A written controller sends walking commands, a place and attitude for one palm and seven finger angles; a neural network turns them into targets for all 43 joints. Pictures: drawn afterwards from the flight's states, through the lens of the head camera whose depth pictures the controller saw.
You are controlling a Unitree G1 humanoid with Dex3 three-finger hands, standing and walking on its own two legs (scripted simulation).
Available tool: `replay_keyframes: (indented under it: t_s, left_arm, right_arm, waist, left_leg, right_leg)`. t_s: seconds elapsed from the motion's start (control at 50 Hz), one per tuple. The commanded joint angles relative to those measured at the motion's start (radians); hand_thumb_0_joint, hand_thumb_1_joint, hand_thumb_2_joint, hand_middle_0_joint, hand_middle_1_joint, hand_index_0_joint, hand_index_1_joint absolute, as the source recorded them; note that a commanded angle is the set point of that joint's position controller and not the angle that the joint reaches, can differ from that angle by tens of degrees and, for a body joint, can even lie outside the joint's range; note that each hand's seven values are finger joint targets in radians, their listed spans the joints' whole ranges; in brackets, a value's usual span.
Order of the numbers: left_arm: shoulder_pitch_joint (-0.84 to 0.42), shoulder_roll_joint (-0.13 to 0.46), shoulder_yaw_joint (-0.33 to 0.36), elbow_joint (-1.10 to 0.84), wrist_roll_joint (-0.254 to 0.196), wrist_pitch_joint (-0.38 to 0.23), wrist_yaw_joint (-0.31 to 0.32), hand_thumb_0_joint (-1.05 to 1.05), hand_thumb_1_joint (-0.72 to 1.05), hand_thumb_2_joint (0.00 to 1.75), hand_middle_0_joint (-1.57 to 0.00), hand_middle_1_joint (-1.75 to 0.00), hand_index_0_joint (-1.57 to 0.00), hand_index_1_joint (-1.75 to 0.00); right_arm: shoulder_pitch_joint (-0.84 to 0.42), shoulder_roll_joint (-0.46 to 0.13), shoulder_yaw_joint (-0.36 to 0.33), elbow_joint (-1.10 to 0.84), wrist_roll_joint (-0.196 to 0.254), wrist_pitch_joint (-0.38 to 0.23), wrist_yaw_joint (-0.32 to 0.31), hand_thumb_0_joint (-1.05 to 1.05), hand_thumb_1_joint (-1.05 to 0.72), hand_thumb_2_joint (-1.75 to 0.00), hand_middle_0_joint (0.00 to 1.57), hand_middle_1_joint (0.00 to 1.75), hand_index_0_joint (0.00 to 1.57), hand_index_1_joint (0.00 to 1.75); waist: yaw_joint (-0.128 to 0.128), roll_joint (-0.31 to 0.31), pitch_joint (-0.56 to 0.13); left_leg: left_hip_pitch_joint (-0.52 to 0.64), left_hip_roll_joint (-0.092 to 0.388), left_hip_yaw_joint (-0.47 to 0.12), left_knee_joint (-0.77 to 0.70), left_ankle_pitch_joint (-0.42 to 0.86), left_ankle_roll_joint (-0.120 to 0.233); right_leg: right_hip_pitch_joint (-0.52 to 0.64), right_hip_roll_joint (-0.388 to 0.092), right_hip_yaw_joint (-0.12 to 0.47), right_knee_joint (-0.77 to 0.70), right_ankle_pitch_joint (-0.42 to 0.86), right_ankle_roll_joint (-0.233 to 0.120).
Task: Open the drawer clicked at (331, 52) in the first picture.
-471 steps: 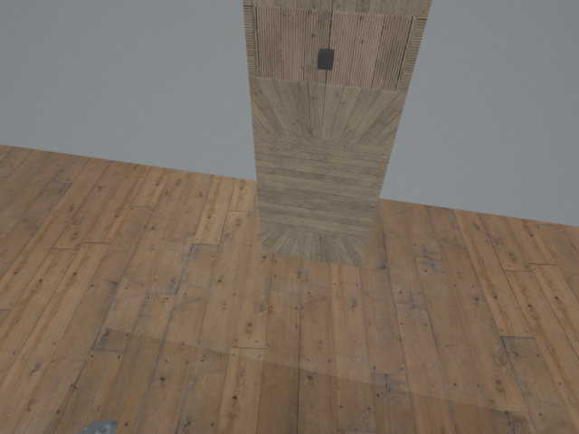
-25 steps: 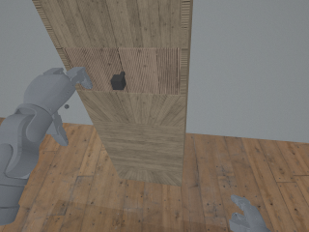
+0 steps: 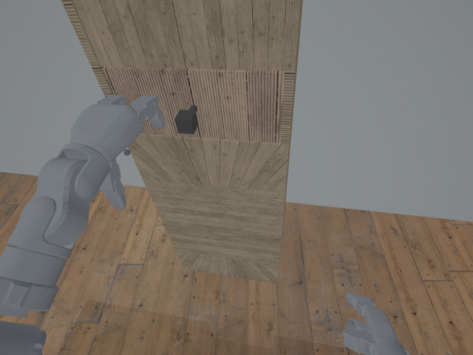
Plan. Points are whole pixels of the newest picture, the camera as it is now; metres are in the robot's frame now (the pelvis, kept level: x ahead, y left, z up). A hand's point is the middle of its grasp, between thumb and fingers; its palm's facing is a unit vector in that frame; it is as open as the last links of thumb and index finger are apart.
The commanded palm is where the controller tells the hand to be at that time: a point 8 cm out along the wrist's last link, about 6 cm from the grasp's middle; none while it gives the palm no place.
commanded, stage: move the hooked fingers above the handle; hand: left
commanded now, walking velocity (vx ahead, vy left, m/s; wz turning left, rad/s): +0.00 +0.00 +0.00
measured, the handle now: (189, 116) +0.55 +0.18 +0.12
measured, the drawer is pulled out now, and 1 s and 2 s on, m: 0.00 0.00 0.00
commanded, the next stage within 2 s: none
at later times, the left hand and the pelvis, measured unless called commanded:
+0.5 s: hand (147, 122) +0.43 +0.21 +0.20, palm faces +0.10 -0.05 -0.99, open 13.8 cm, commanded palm +0.39 +0.22 +0.25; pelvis +0.04 -0.02 +0.00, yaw -1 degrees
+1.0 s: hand (169, 103) +0.49 +0.19 +0.19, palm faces +0.09 -0.04 -0.99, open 13.8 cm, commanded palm +0.46 +0.20 +0.24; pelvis +0.04 -0.02 +0.00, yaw -1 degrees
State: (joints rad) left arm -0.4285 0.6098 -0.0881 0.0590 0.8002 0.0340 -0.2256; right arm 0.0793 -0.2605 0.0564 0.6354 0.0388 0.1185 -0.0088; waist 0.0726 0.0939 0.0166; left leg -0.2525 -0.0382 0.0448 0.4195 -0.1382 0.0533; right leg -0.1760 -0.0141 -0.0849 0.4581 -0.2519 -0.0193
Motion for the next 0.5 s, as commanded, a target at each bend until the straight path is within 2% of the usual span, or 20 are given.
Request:
replay_keyframes:
  t_s: [0.0,0.06,0.12,0.18,0.2,0.26,0.32,0.36,0.4,0.42,0.46,0.48]
  left_arm:
    - [-0.517,0.303,0.239,-0.092,0.014,-0.006,0.079,0.00,-0.50,0.30,-0.30,-1.20,-0.30,-1.20]
    - [-0.498,0.261,0.203,-0.090,0.015,-0.005,0.077,0.00,-0.50,0.30,-0.30,-1.20,-0.30,-1.20]
    - [-0.466,0.170,0.113,-0.045,0.018,0.020,0.056,0.00,-0.50,0.30,-0.30,-1.20,-0.30,-1.20]
    - [-0.461,0.159,0.086,-0.018,0.027,0.041,0.035,0.00,-0.50,0.30,-0.30,-1.20,-0.30,-1.20]
    - [-0.455,0.189,0.115,-0.009,0.027,0.044,0.033,0.00,-0.50,0.30,-0.30,-1.20,-0.30,-1.20]
    - [-0.474,0.297,0.211,-0.033,0.027,0.018,0.038,0.00,-0.50,0.30,-0.30,-1.20,-0.30,-1.20]
    - [-0.493,0.322,0.253,-0.071,0.013,-0.023,0.057,0.00,-0.50,0.30,-0.30,-1.20,-0.30,-1.20]
    - [-0.504,0.358,0.293,-0.083,0.009,-0.040,0.079,0.00,-0.50,0.30,-0.30,-1.20,-0.30,-1.20]
    - [-0.476,0.361,0.316,-0.067,0.007,-0.039,0.100,0.00,-0.50,0.30,-0.30,-1.20,-0.30,-1.20]
    - [-0.460,0.337,0.300,-0.072,0.003,-0.034,0.105,0.00,-0.50,0.30,-0.30,-1.20,-0.30,-1.20]
    - [-0.418,0.315,0.286,0.005,0.000,-0.006,0.105,0.00,-0.50,0.30,-0.30,-1.20,-0.30,-1.20]
    - [-0.420,0.292,0.254,0.027,0.006,0.012,0.099,0.00,-0.50,0.30,-0.30,-1.20,-0.30,-1.20]
  right_arm:
    - [-0.098,-0.119,-0.051,-0.128,-0.001,-0.045,-0.010,0.00,-0.90,-0.90,0.20,0.30,0.20,0.30]
    - [-0.094,-0.121,-0.059,-0.141,0.001,-0.043,-0.001,0.00,-0.90,-0.90,0.20,0.30,0.20,0.30]
    - [-0.078,-0.125,-0.064,-0.143,0.007,-0.025,0.007,0.00,-0.90,-0.90,0.20,0.30,0.20,0.30]
    - [-0.071,-0.136,-0.066,-0.151,0.012,-0.012,0.006,0.00,-0.90,-0.90,0.20,0.30,0.20,0.30]
    - [-0.061,-0.139,-0.067,-0.148,0.012,-0.008,0.004,0.00,-0.90,-0.90,0.20,0.30,0.20,0.30]
    - [-0.058,-0.151,-0.067,-0.150,0.008,-0.002,-0.002,0.00,-0.90,-0.90,0.20,0.30,0.20,0.30]
    - [-0.047,-0.142,-0.070,-0.152,0.004,-0.001,-0.006,0.00,-0.90,-0.90,0.20,0.30,0.20,0.30]
    - [-0.041,-0.144,-0.075,-0.147,-0.001,0.001,-0.006,0.00,-0.90,-0.90,0.20,0.30,0.20,0.30]
    - [-0.031,-0.139,-0.079,-0.141,-0.003,0.004,-0.002,0.00,-0.90,-0.90,0.20,0.30,0.20,0.30]
    - [-0.032,-0.138,-0.081,-0.145,-0.002,0.007,0.001,0.00,-0.90,-0.90,0.20,0.30,0.20,0.30]
    - [-0.028,-0.146,-0.085,-0.138,0.002,0.019,0.005,0.00,-0.90,-0.90,0.20,0.30,0.20,0.30]
    - [-0.031,-0.150,-0.081,-0.136,0.008,0.027,0.008,0.00,-0.90,-0.90,0.20,0.30,0.20,0.30]
  waist:
    - [-0.002,-0.011,-0.288]
    - [-0.003,0.008,-0.338]
    - [-0.025,-0.036,-0.289]
    - [-0.031,-0.086,-0.281]
    - [-0.030,-0.114,-0.287]
    - [-0.012,-0.124,-0.338]
    - [-0.004,-0.091,-0.385]
    - [0.001,-0.045,-0.402]
    - [0.003,-0.029,-0.404]
    - [0.004,-0.034,-0.407]
    - [-0.005,-0.071,-0.372]
    - [-0.017,-0.071,-0.334]
  left_leg:
    - [0.154,0.022,-0.077,-0.063,0.028,-0.029]
    - [0.179,0.023,-0.074,-0.041,0.115,-0.029]
    - [0.161,0.026,-0.069,-0.041,0.116,-0.028]
    - [0.148,0.021,-0.059,-0.037,0.117,-0.020]
    - [0.140,0.020,-0.059,-0.036,0.124,-0.017]
    - [0.127,0.012,-0.054,-0.021,0.172,-0.010]
    - [0.140,0.007,-0.053,-0.007,0.242,-0.005]
    - [0.153,0.009,-0.050,0.003,0.289,-0.008]
    - [0.152,0.012,-0.045,0.016,0.334,-0.010]
    - [0.152,0.013,-0.043,0.020,0.345,-0.010]
    - [0.122,0.014,-0.033,0.026,0.332,-0.013]
    - [0.105,0.014,-0.029,0.022,0.307,-0.014]
  right_leg:
    - [-0.010,0.014,0.056,-0.093,0.015,-0.020]
    - [0.006,0.017,0.062,-0.081,0.094,-0.022]
    - [-0.029,0.014,0.055,-0.082,0.108,-0.019]
    - [-0.023,0.012,0.061,-0.087,0.129,-0.015]
    - [-0.010,0.011,0.060,-0.085,0.143,-0.014]
    - [0.054,0.008,0.073,-0.070,0.219,-0.014]
    - [0.083,0.006,0.076,-0.047,0.295,-0.014]
    - [0.090,0.008,0.078,-0.042,0.329,-0.015]
    - [0.092,0.008,0.078,-0.030,0.371,-0.016]
    - [0.091,0.006,0.081,-0.027,0.390,-0.013]
    - [0.087,0.004,0.081,-0.029,0.404,-0.011]
    - [0.057,0.007,0.073,-0.032,0.387,-0.008]
